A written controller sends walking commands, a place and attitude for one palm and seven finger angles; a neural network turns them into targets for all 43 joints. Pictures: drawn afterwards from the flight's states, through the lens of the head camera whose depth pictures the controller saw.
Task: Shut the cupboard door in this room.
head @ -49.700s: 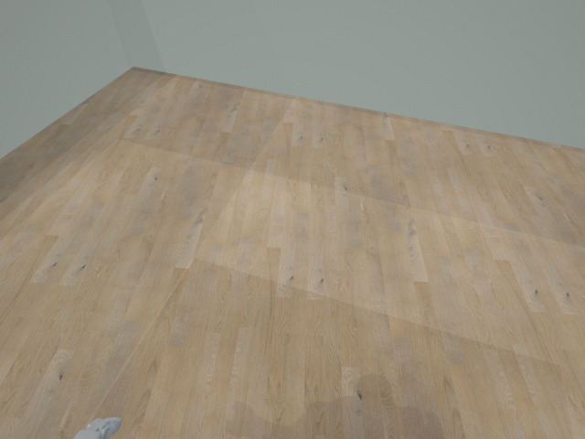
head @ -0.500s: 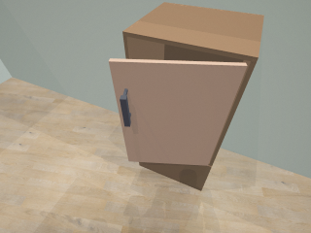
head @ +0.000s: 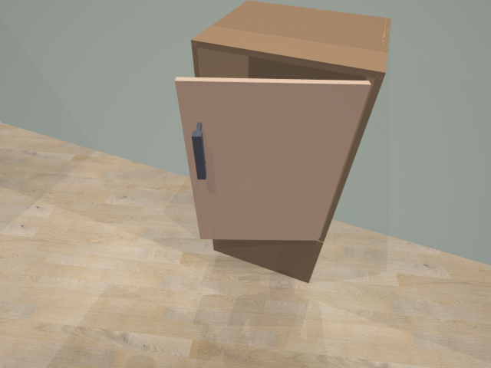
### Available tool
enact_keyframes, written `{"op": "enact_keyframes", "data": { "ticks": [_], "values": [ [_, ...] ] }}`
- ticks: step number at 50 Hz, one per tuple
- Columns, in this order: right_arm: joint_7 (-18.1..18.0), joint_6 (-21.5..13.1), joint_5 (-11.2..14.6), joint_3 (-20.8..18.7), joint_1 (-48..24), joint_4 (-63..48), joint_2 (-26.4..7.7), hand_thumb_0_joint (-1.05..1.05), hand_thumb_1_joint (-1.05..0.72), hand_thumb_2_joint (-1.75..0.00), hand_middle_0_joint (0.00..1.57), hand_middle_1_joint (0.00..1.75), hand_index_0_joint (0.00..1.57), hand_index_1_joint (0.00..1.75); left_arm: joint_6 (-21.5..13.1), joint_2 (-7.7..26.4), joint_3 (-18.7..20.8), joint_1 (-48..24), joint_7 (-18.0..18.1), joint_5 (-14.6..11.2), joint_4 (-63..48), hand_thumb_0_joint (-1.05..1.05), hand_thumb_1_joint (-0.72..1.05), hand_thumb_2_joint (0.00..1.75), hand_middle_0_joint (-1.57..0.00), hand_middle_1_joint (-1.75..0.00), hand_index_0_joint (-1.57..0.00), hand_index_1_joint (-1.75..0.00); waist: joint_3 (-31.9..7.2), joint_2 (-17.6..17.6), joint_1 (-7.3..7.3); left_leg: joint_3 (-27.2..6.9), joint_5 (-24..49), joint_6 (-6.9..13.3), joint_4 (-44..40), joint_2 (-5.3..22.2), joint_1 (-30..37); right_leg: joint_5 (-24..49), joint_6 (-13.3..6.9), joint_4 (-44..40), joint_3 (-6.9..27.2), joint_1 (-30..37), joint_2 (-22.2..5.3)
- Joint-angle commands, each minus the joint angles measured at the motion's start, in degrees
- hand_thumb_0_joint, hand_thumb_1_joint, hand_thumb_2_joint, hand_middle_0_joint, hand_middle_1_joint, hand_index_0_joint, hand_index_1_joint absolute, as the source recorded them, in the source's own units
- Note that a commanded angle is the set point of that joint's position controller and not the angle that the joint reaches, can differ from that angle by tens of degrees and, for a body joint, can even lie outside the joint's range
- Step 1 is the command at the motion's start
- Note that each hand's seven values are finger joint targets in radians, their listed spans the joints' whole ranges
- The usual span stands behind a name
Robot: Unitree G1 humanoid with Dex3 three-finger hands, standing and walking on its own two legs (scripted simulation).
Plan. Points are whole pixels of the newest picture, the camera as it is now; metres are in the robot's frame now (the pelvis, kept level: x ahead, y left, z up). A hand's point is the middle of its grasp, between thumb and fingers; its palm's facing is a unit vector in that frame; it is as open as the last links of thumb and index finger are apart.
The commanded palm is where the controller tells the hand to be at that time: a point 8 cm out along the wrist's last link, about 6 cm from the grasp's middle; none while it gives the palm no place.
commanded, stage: come to a stop and stand still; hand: left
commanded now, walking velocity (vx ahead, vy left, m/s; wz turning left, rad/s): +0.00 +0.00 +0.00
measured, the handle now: (200, 151) +0.60 +0.13 +0.01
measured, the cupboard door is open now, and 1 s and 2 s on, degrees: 21 21 21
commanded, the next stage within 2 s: look again from close up in 0.34 s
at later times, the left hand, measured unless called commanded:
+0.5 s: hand out of the picture -0.07 +0.14 -0.17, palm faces +0.04 -0.99 -0.11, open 7.3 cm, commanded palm none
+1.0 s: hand out of the picture -0.02 +0.14 -0.17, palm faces +0.01 -0.99 -0.16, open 7.3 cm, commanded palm none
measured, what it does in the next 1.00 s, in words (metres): steps on the spot: right foot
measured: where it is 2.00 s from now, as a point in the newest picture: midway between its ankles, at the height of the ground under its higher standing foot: outside the picture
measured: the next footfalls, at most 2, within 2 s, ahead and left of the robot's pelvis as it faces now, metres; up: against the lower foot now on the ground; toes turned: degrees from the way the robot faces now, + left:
right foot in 0.04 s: -0.02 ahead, -0.10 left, +0.00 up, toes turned -2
right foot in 1.76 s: +0.25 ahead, -0.20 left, +0.00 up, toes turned -4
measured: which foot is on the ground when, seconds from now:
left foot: down 0.00-1.00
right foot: up 0.00-0.02, down 0.04-1.00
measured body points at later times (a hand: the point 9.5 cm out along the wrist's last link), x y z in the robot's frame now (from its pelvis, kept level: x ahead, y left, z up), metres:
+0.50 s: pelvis -0.03 +0.00 +0.00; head -0.01 +0.01 +0.45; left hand -0.07 +0.19 -0.16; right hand -0.04 -0.22 -0.15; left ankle +0.06 +0.08 -0.73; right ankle -0.06 -0.10 -0.73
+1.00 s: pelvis -0.01 -0.01 +0.01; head +0.01 -0.01 +0.46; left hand -0.02 +0.20 -0.15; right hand -0.02 -0.22 -0.16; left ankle +0.06 +0.08 -0.73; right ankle -0.06 -0.10 -0.73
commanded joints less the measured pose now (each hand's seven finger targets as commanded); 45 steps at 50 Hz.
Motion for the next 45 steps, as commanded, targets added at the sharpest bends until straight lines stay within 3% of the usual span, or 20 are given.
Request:
{"op": "enact_keyframes", "data": {
  "ticks": [1,2,3,4,5,6,7,11,14,17,23,32,45],
  "values": [
    [-0.08,-0.75,0.37,-2.22,1.76,-2.33,-8.91,0.00,-0.90,-0.90,0.20,0.30,0.20,0.30,-0.32,2.84,0.44,11.55,1.00,-0.34,2.22,0.00,0.90,0.90,-0.20,-0.30,-0.20,-0.30,4.54,0.76,1.86,-14.85,-18.68,-4.00,-13.35,10.53,0.66,6.27,-2.24,-23.86,0.38,8.06,-0.53],
    [0.04,-0.68,0.65,-2.18,1.05,-2.61,-7.90,0.00,-0.90,-0.90,0.20,0.30,0.20,0.30,-0.52,3.60,0.57,12.54,1.31,-0.18,2.35,0.00,0.90,0.90,-0.20,-0.30,-0.20,-0.30,4.94,-1.61,1.78,-10.73,-15.62,-6.07,-8.92,7.69,-0.47,6.25,-3.71,-25.83,4.52,8.01,-3.84],
    [-0.04,-0.63,0.88,-1.89,0.53,-3.01,-6.52,0.00,-0.90,-0.90,0.20,0.30,0.20,0.30,-0.72,4.74,0.56,12.23,1.53,0.07,2.34,0.00,0.90,0.90,-0.20,-0.30,-0.20,-0.30,4.76,-5.62,0.97,-6.68,-12.96,-7.05,-2.93,4.82,1.74,2.38,-5.49,-27.70,9.64,3.51,-8.43],
    [-0.06,-0.60,0.79,-1.57,0.41,-2.98,-5.59,0.00,-0.90,-0.90,0.20,0.30,0.20,0.30,-1.19,5.27,0.43,8.65,1.53,0.08,1.56,0.00,0.90,0.90,-0.20,-0.30,-0.20,-0.30,5.78,-9.42,-0.45,-4.89,-10.34,-6.61,3.24,4.09,6.11,-3.24,-7.25,-30.01,11.80,-4.65,-11.80],
    [0.12,-0.28,0.64,-1.55,0.92,-2.29,-5.26,0.00,-0.90,-0.90,0.20,0.30,0.20,0.30,-1.80,4.59,0.43,4.09,1.64,-0.09,0.50,0.00,0.90,0.90,-0.20,-0.30,-0.20,-0.30,6.80,-13.03,-1.49,-5.77,-8.85,-5.96,7.75,4.40,7.57,-5.56,-7.73,-31.65,11.86,-9.37,-12.14],
    [0.27,-0.22,0.65,-1.49,0.64,-1.90,-5.44,0.00,-0.90,-0.90,0.20,0.30,0.20,0.30,-2.10,3.95,0.12,1.65,1.78,-0.25,-0.40,0.00,0.90,0.90,-0.20,-0.30,-0.20,-0.30,9.58,-11.08,-1.86,-6.22,-7.26,-5.44,9.61,4.88,7.67,-4.16,-6.85,-31.71,11.51,-12.09,-11.62],
    [0.36,-0.34,0.78,-1.05,0.99,-1.59,-5.13,0.00,-0.90,-0.90,0.20,0.30,0.20,0.30,-2.42,4.05,-0.10,1.44,1.73,-0.42,-0.68,0.00,0.90,0.90,-0.20,-0.30,-0.20,-0.30,9.36,-8.83,-2.04,-6.39,-6.14,-5.17,9.39,5.11,8.31,-1.77,-6.09,-30.62,10.91,-11.97,-10.81],
    [0.00,-1.24,1.09,-0.25,0.23,-1.00,-5.42,0.00,-0.90,-0.90,0.20,0.30,0.20,0.30,-3.13,3.20,-1.01,6.47,1.14,-0.53,1.23,0.00,0.90,0.90,-0.20,-0.30,-0.20,-0.30,13.07,-0.33,-0.76,-8.30,-5.91,-4.44,2.09,7.17,7.66,0.79,-3.09,-26.17,9.28,-11.99,-6.98],
    [-0.39,-1.31,0.89,-0.12,-1.08,-0.59,-6.58,0.00,-0.90,-0.90,0.20,0.30,0.20,0.30,-2.30,3.09,-1.23,9.79,0.87,-0.63,3.27,0.00,0.90,0.90,-0.20,-0.30,-0.20,-0.30,11.44,5.31,0.62,-13.39,-15.93,-3.31,-5.60,9.19,3.68,0.01,-2.19,-22.96,7.40,-6.89,-4.62],
    [-0.54,-1.79,1.00,-0.21,-2.38,-0.53,-7.37,0.00,-0.90,-0.90,0.20,0.30,0.20,0.30,-2.39,2.61,-1.30,12.82,0.79,-0.47,4.63,0.00,0.90,0.90,-0.20,-0.30,-0.20,-0.30,8.46,4.66,2.00,-14.84,-18.11,-2.54,-8.37,10.20,1.87,5.29,-1.64,-21.10,5.63,-1.24,-4.16],
    [-0.57,-2.24,1.12,-0.21,-2.64,-0.04,-7.52,0.00,-0.90,-0.90,0.20,0.30,0.20,0.30,-2.82,1.78,-1.47,12.76,0.77,-0.34,5.29,0.00,0.90,0.90,-0.20,-0.30,-0.20,-0.30,5.09,1.62,1.65,-14.14,-14.25,-2.77,-8.15,10.16,5.30,7.52,-1.57,-21.40,5.29,-0.28,-4.65],
    [-0.45,-2.36,1.17,0.27,-2.86,1.17,-6.84,0.00,-0.90,-0.90,0.20,0.30,0.20,0.30,-3.14,1.63,-1.65,11.20,1.03,-0.31,5.34,0.00,0.90,0.90,-0.20,-0.30,-0.20,-0.30,7.39,-2.10,1.21,-12.31,-8.49,-2.99,-6.81,9.54,6.57,8.12,-1.37,-23.06,5.90,-1.68,-5.76],
    [-0.38,-2.59,1.22,0.88,-3.34,2.00,-6.97,0.00,-0.90,-0.90,0.20,0.30,0.20,0.30,-3.24,2.83,-1.72,10.36,1.09,-0.47,5.01,0.00,0.90,0.90,-0.20,-0.30,-0.20,-0.30,7.40,-0.62,1.50,-11.32,-3.85,-2.98,-5.46,9.23,7.62,10.73,-1.17,-23.50,5.75,-0.22,-6.22]
  ]
}}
